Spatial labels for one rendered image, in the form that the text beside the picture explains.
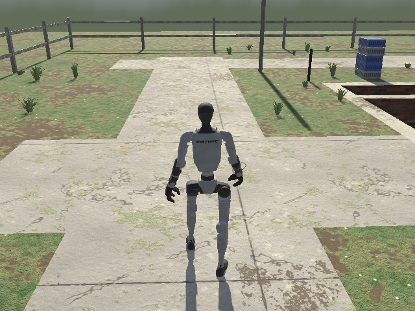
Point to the right robot forearm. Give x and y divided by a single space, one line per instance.
237 168

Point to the right robot hand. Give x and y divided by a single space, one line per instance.
233 177

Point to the left robot upper arm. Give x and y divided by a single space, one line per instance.
182 149

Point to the right robot upper arm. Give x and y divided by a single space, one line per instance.
230 146

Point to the right robot shin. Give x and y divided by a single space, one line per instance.
222 242

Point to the left robot hand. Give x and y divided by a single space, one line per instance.
168 193

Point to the robot right foot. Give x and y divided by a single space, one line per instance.
220 271

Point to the left robot forearm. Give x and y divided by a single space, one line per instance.
174 175

